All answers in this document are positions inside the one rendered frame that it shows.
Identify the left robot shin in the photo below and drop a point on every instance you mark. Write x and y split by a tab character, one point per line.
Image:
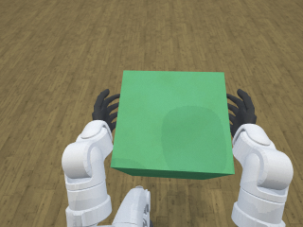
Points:
146	218

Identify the left robot thigh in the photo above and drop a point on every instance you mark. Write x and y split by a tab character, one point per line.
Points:
131	211

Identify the robot right hand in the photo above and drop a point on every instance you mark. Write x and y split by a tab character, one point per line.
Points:
244	114

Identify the robot left hand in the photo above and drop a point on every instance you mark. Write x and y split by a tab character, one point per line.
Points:
102	110

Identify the robot right forearm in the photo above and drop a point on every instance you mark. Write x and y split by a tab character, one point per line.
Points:
265	179

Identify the robot left forearm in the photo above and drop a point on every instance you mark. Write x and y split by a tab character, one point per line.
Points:
84	175

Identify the carton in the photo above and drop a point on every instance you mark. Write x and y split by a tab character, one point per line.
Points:
173	124

